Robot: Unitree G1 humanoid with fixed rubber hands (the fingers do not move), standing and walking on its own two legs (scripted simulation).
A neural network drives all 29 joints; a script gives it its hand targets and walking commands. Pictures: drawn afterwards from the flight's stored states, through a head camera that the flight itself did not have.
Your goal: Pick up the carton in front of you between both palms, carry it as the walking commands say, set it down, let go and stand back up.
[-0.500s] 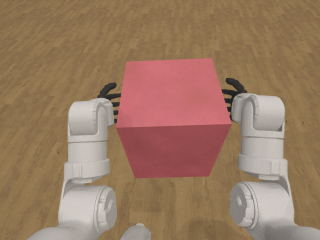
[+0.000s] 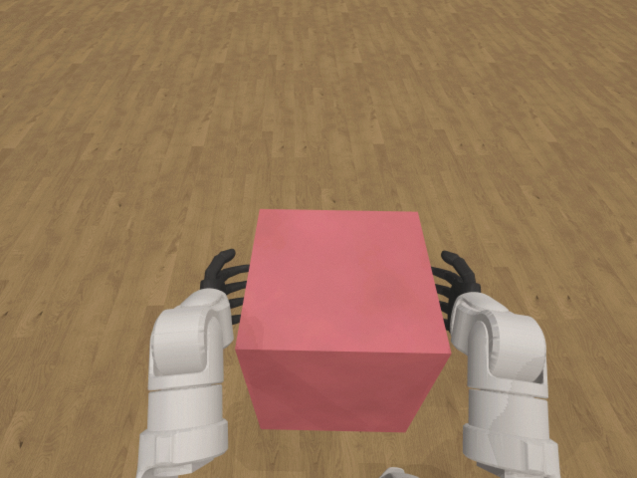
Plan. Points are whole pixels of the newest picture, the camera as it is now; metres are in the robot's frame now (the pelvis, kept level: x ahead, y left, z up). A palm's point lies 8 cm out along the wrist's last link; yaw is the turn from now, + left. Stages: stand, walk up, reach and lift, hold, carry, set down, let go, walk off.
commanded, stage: carry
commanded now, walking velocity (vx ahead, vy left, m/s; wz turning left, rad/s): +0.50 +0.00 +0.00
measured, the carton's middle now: (335, 325) +0.33 -0.01 -0.01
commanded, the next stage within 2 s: none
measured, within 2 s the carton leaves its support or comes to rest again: neither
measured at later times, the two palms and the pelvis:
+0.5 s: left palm (236, 153) +0.57 +0.14 +0.10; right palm (417, 149) +0.59 -0.15 +0.10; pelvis +0.33 -0.02 +0.00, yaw +3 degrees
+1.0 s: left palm (242, 66) +0.91 +0.17 +0.08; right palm (377, 65) +0.91 -0.13 +0.09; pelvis +0.65 +0.02 +0.00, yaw +0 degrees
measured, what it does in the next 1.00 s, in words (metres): walks ahead: right foot, then left foot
